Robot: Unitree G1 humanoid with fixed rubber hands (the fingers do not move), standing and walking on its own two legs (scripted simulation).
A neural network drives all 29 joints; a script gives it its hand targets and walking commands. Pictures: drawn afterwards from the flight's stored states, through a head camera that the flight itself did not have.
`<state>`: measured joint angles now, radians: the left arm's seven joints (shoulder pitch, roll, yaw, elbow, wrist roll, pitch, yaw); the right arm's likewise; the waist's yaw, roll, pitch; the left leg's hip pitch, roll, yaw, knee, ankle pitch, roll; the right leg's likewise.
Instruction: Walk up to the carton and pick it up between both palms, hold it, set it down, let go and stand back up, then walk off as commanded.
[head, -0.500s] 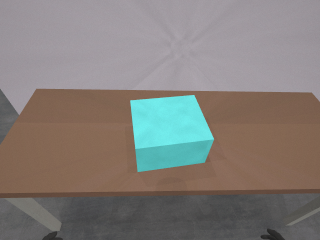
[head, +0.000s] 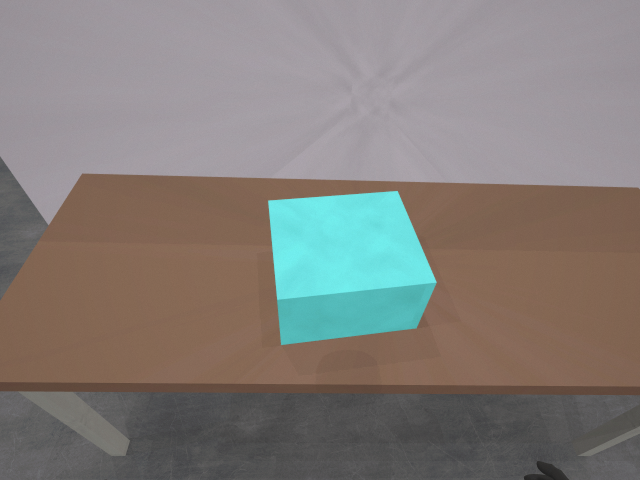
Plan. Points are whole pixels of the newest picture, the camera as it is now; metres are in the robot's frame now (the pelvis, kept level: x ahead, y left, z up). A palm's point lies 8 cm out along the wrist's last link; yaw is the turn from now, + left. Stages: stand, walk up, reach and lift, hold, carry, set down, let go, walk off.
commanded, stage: walk off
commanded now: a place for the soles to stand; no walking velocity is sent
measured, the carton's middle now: (342, 264) +0.50 -0.03 -0.10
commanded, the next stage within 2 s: none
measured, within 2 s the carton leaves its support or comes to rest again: neither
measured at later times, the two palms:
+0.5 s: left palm out of the picture -0.03 +0.26 -0.05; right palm out of the picture +0.04 -0.35 -0.13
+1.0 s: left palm out of the picture -0.09 +0.33 -0.09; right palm out of the picture -0.14 -0.35 -0.10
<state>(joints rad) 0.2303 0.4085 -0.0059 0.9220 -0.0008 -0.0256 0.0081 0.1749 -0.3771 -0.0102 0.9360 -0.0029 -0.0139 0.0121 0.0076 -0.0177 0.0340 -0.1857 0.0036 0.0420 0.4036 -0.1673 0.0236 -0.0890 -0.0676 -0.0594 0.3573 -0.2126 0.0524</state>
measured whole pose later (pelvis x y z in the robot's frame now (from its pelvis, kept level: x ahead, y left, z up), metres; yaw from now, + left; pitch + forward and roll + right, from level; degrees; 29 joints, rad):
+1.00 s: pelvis -0.22 +0.00 -0.03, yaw +6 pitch -4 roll +0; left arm 0.17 0.45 0.06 0.59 0.04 0.07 0.04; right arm 0.31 -0.48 -0.09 0.74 -0.03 0.08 0.01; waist -0.03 -0.02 0.11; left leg -0.24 -0.04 -0.03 0.71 -0.43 0.05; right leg -0.46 -0.04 -0.02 0.63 -0.17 0.00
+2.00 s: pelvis -0.50 +0.04 -0.03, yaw +2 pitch -2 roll +1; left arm 0.15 0.43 0.08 0.64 0.00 0.09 0.03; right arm 0.28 -0.43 -0.04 0.69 -0.03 0.03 -0.04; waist -0.06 -0.07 0.16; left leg -0.24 0.01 -0.05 0.69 -0.41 0.00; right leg -0.50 0.12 0.22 1.24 -0.52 0.02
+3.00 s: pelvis -0.71 -0.02 -0.01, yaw +2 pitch -4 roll +2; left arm 0.26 0.37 0.05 0.74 0.01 0.00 0.00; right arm 0.21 -0.45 -0.06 0.76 0.00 0.01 0.00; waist 0.02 0.06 0.08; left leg -0.27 -0.01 -0.07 0.75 -0.42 0.01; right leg -0.18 -0.01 0.07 0.54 -0.30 -0.01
